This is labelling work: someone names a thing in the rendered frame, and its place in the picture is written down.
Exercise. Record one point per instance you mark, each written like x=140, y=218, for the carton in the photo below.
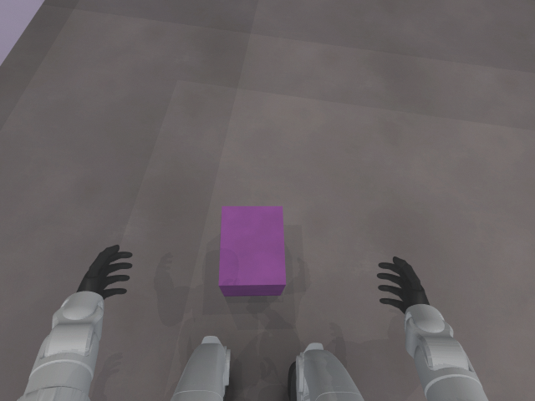
x=252, y=256

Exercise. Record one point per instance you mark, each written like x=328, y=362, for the left robot hand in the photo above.
x=96, y=280

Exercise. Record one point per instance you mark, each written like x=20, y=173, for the robot right shin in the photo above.
x=311, y=346

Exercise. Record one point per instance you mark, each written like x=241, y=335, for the robot right thigh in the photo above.
x=320, y=374

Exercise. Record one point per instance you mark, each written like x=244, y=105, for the right robot forearm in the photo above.
x=445, y=371

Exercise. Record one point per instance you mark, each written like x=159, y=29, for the right robot hand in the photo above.
x=411, y=291

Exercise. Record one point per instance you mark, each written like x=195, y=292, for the left robot forearm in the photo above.
x=64, y=367

